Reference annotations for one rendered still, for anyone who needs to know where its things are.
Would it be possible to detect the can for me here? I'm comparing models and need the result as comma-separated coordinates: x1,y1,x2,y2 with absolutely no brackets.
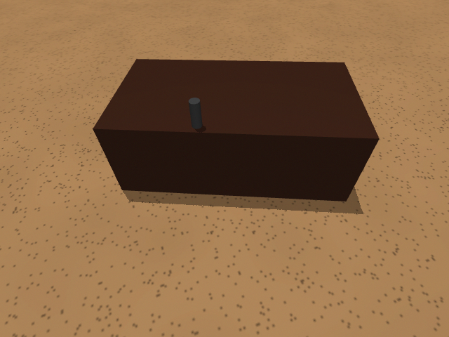
189,98,203,129

